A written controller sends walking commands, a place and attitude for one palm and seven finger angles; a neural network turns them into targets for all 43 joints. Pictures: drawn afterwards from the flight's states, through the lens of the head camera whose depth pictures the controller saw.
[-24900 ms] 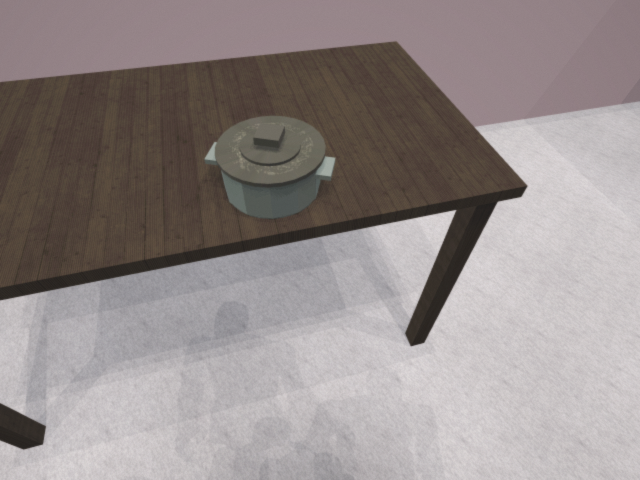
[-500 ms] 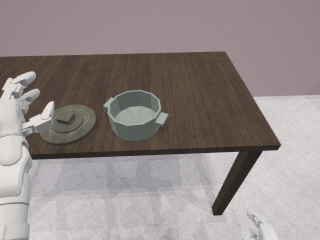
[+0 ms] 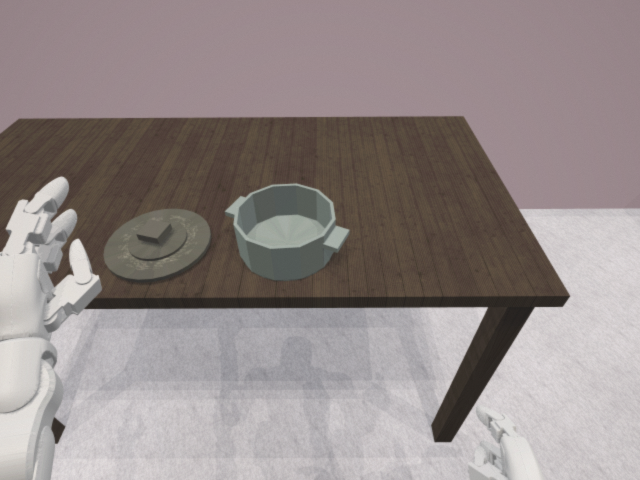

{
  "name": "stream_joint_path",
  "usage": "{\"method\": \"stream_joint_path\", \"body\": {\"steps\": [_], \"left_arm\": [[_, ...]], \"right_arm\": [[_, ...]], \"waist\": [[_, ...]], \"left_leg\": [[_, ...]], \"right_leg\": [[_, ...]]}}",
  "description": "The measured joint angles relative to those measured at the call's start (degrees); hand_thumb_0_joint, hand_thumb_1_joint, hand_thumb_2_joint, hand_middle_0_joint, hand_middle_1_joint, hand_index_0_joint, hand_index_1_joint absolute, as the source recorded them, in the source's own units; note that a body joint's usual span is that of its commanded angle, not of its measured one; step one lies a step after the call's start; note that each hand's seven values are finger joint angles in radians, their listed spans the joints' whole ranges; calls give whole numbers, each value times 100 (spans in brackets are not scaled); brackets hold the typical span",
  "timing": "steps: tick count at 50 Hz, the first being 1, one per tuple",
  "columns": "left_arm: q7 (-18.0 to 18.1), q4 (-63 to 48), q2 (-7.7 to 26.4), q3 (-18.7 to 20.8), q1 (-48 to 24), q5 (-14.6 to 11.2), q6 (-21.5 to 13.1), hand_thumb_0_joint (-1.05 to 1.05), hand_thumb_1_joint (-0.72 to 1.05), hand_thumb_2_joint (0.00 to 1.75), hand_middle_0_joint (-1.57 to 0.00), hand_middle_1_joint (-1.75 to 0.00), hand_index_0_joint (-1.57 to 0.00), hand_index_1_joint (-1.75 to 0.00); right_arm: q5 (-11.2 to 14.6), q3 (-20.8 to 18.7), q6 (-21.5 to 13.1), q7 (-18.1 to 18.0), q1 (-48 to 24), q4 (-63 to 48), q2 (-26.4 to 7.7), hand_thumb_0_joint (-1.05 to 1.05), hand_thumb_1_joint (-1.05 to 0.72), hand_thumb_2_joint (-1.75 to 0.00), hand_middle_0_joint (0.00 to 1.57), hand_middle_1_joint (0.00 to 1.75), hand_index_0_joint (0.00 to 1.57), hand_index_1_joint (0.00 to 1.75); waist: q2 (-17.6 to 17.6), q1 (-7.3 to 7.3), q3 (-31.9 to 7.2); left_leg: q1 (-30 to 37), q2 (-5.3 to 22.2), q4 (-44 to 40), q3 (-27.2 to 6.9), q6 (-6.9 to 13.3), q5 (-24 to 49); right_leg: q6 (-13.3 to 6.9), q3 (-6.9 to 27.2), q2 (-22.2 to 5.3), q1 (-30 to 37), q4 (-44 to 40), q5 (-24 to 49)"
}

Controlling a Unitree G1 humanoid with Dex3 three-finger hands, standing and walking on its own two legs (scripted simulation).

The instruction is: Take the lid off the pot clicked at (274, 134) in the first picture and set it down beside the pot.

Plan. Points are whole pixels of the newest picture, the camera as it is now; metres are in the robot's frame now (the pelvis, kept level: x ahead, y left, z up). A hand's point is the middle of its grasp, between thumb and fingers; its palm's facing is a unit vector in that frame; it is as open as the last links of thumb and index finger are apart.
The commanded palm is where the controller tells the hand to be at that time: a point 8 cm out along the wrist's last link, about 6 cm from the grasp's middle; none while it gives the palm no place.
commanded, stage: draw the hand back to the body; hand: left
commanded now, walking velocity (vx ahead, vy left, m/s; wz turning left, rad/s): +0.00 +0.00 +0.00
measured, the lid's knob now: (154, 231) +0.50 +0.37 +0.00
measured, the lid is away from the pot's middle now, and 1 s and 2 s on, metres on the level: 0.24 0.24 0.24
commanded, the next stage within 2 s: step back with the hand held close in 0.56 s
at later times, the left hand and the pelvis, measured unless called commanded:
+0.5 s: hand (54, 360) +0.16 +0.26 +0.17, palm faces +0.38 -0.86 -0.33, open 7.4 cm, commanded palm +0.11 +0.30 +0.18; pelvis -0.01 +0.02 +0.00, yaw +1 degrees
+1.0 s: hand (37, 371) +0.16 +0.28 +0.16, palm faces +0.29 -0.86 -0.42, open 7.4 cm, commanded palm +0.10 +0.33 +0.18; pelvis -0.03 +0.05 -0.01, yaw +0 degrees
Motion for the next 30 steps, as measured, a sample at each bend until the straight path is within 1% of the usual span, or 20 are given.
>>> {"method": "stream_joint_path", "body": {"steps": [15, 22, 30], "left_arm": [[-47, -1213, -81, -172, 1344, 65, -243, 2, 90, 90, -21, -30, -21, -30], [-65, -1678, -101, -223, 1924, 108, -265, 2, 90, 90, -21, -30, -21, -30], [-19, -1763, -101, -221, 1982, 140, -268, 2, 89, 90, -21, -30, -21, -30]], "right_arm": [[-90, -20, -204, 61, 70, -21, 86, 1, -90, -90, 20, 30, 20, 30], [-121, -6, -264, 105, 89, -63, 122, 1, -90, -90, 20, 30, 20, 30], [-138, 16, -306, 85, 59, -51, 145, 1, -90, -90, 20, 30, 20, 30]], "waist": [[-9, 30, 54], [-20, 74, 62], [-29, 132, 106]], "left_leg": [[96, -84, -55, 17, 98, 75], [73, -114, 9, -3, 138, 64], [64, -162, 49, -43, 176, 78]], "right_leg": [[103, 9, -86, 130, -114, 100], [142, -15, -115, 146, -110, 110], [179, -62, -159, 156, -73, 106]]}}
